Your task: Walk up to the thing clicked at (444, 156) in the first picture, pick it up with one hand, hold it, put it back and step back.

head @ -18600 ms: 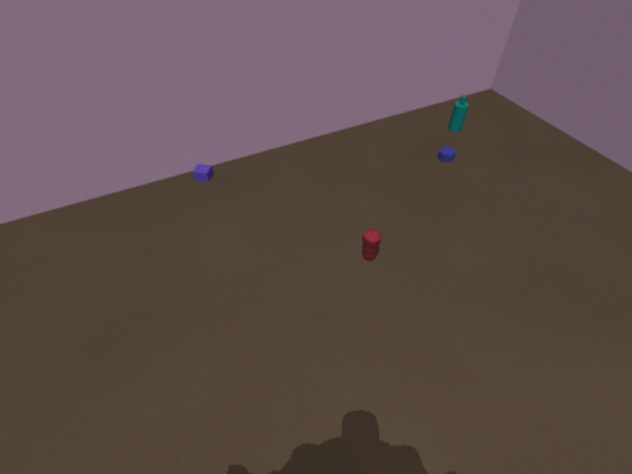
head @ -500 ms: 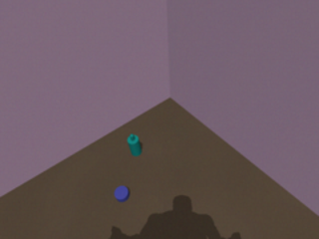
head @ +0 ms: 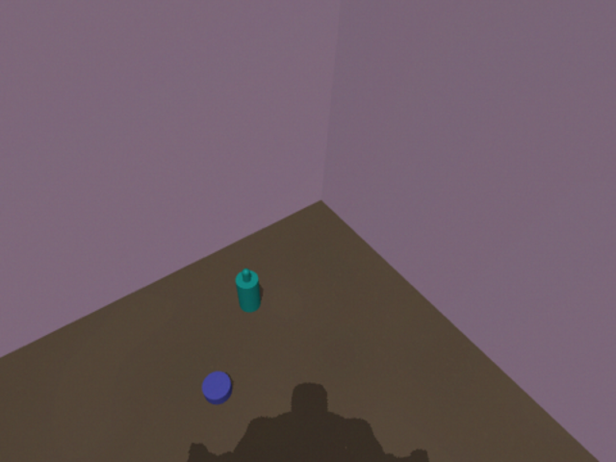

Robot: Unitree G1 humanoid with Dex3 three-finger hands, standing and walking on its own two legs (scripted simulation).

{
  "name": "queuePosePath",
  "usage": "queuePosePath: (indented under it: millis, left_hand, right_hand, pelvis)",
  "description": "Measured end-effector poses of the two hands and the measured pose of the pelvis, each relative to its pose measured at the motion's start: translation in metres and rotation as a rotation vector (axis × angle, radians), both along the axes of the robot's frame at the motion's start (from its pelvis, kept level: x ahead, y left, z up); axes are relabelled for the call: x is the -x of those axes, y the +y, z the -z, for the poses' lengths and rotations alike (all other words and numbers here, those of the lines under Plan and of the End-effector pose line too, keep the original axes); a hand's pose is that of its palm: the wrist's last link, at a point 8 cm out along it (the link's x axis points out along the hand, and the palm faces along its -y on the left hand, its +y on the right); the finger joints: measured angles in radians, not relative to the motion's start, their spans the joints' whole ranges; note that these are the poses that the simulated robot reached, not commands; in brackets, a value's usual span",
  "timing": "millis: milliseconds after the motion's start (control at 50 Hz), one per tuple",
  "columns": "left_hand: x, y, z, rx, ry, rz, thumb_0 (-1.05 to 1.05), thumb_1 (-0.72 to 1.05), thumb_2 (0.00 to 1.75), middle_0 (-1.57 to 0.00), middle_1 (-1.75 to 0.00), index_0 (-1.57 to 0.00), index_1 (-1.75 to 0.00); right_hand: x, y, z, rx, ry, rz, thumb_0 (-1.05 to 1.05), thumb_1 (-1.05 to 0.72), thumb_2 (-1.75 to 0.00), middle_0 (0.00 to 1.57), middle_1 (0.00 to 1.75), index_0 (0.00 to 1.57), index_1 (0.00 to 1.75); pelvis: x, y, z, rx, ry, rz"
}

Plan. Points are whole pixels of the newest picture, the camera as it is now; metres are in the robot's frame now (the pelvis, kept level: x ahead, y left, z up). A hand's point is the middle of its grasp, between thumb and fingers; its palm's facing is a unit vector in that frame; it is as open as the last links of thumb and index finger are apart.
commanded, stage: walk up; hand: left
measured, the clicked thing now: (217, 387) +0.48 +0.27 -0.74
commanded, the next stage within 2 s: stand in 1.12 s
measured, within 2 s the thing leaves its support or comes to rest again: neither
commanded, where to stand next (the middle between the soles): +0.09 +0.00 m, yaw +0 degrees
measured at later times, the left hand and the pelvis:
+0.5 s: hand out of the picture +0.09 +0.26 -0.13, palm faces -0.01 -0.93 -0.38, open 7.4 cm; pelvis +0.01 +0.00 +0.02, yaw +0 degrees
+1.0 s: hand out of the picture +0.12 +0.25 -0.13, palm faces -0.04 -0.94 -0.35, open 7.4 cm; pelvis +0.03 +0.00 +0.02, yaw -1 degrees
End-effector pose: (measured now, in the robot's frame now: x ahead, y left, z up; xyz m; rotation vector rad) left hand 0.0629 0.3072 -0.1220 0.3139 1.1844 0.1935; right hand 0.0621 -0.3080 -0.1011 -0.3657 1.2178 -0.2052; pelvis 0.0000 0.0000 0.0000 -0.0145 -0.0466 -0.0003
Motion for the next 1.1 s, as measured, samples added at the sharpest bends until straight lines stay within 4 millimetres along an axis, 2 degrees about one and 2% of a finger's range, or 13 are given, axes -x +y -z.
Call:
queuePosePath:
  millis: [220, 340, 440, 680, 780, 900, 1100]
  left_hand:
    - [0.001, 0.000, -0.015, -0.017, 0.042, -0.029, 0.01, 0.91, 0.90, -0.20, -0.30, -0.20, -0.30]
    - [-0.005, 0.001, -0.028, -0.043, 0.035, -0.030, 0.01, 0.91, 0.90, -0.20, -0.30, -0.20, -0.30]
    - [-0.013, -0.002, -0.033, -0.046, 0.025, -0.025, 0.01, 0.91, 0.90, -0.20, -0.30, -0.20, -0.30]
    - [-0.032, -0.014, -0.027, -0.010, 0.030, 0.010, 0.01, 0.91, 0.90, -0.20, -0.30, -0.20, -0.30]
    - [-0.040, -0.017, -0.025, 0.001, 0.030, 0.016, 0.01, 0.91, 0.90, -0.20, -0.30, -0.20, -0.30]
    - [-0.048, -0.017, -0.026, 0.000, 0.023, 0.020, 0.01, 0.91, 0.90, -0.20, -0.30, -0.20, -0.30]
    - [-0.053, -0.014, -0.031, -0.012, 0.007, 0.015, 0.01, 0.91, 0.90, -0.20, -0.30, -0.20, -0.30]
  right_hand:
    - [-0.061, 0.019, -0.002, -0.061, -0.095, -0.041, 0.00, -0.90, -0.90, 0.20, 0.30, 0.20, 0.30]
    - [-0.076, 0.018, -0.002, -0.087, -0.119, -0.037, 0.00, -0.90, -0.90, 0.20, 0.30, 0.20, 0.30]
    - [-0.069, 0.013, -0.002, -0.087, -0.094, -0.019, 0.00, -0.90, -0.90, 0.20, 0.30, 0.20, 0.30]
    - [-0.019, 0.000, -0.001, -0.055, 0.031, 0.053, 0.00, -0.90, -0.90, 0.20, 0.30, 0.20, 0.30]
    - [-0.006, -0.001, -0.001, -0.048, 0.063, 0.073, 0.00, -0.90, -0.90, 0.20, 0.30, 0.20, 0.30]
    - [-0.007, 0.002, 0.000, -0.052, 0.058, 0.081, 0.00, -0.90, -0.90, 0.20, 0.30, 0.20, 0.30]
    - [-0.027, 0.007, 0.000, -0.066, 0.009, 0.064, 0.00, -0.90, -0.90, 0.20, 0.30, 0.20, 0.30]
  pelvis:
    - [-0.012, 0.000, -0.011, -0.006, -0.005, 0.001]
    - [-0.013, -0.002, -0.015, -0.011, -0.009, 0.002]
    - [-0.013, -0.004, -0.019, -0.014, -0.009, 0.003]
    - [-0.017, -0.004, -0.022, -0.015, -0.002, 0.010]
    - [-0.020, -0.004, -0.022, -0.016, 0.000, 0.011]
    - [-0.023, -0.003, -0.022, -0.016, 0.000, 0.013]
    - [-0.026, -0.003, -0.022, -0.017, -0.002, 0.014]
